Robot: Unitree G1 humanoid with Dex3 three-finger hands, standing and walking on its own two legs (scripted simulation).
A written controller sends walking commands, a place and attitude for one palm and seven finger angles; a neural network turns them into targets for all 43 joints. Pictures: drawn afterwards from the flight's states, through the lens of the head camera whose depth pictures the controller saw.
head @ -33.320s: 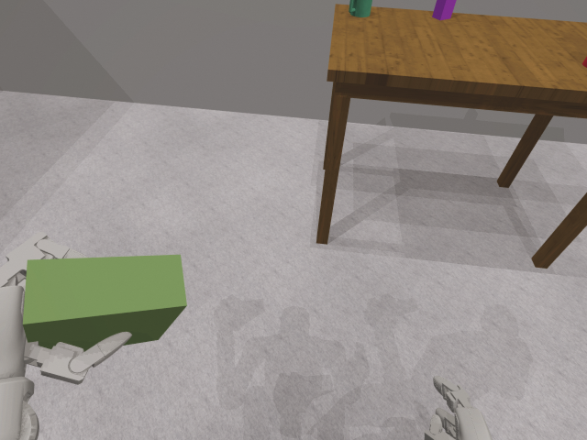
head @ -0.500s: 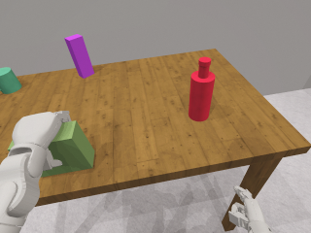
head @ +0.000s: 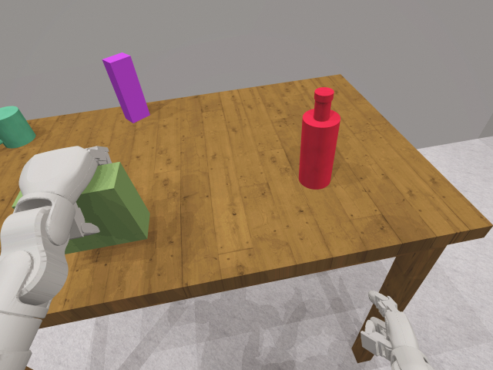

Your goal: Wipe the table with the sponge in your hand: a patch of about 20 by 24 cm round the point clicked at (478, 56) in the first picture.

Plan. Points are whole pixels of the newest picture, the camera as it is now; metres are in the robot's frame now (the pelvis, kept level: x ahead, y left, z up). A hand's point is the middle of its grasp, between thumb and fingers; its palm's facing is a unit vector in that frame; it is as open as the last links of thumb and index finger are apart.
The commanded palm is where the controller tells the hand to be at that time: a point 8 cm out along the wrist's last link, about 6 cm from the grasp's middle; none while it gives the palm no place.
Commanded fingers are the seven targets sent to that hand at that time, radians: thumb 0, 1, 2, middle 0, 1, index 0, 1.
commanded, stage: lift the sponge slowly off the table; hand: left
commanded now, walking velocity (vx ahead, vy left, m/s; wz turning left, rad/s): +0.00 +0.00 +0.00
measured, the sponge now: (97, 218) +0.27 +0.30 +0.13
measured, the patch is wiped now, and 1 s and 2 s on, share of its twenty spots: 1.00 1.00 1.00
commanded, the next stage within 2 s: bring the sponge back beside the body in 0.68 s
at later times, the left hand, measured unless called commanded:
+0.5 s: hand (78, 177) +0.28 +0.30 +0.21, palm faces +0.14 -0.03 -0.99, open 9.9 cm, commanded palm +0.24 +0.29 +0.29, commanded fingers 0.00 0.10 1.30 -1.20 -1.60 -1.20 -1.60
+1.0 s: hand (76, 185) +0.26 +0.29 +0.21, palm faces +0.12 -0.04 -0.99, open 9.9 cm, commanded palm +0.21 +0.29 +0.29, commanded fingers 0.00 0.10 1.30 -1.20 -1.60 -1.20 -1.60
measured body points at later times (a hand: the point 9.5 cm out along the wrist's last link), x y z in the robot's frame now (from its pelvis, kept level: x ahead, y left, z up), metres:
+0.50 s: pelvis +0.00 +0.00 +0.00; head -0.03 -0.05 +0.45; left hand +0.27 +0.29 +0.27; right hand +0.24 -0.20 -0.08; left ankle +0.05 +0.14 -0.74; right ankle +0.00 -0.12 -0.74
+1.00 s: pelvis +0.00 +0.00 +0.00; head -0.02 -0.05 +0.44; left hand +0.25 +0.29 +0.27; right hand +0.25 -0.20 -0.08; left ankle +0.05 +0.14 -0.74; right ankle +0.00 -0.12 -0.74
